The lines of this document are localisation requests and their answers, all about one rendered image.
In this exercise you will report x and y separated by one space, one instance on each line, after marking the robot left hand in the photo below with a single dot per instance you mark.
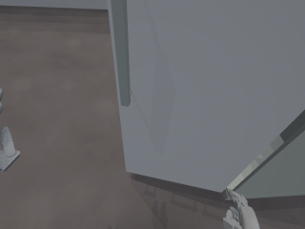
9 154

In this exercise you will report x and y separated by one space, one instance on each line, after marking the handle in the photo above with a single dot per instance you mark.
121 42

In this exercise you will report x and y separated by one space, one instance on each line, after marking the robot right hand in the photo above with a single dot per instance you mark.
245 218

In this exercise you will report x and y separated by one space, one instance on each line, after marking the fridge door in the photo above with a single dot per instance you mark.
214 83

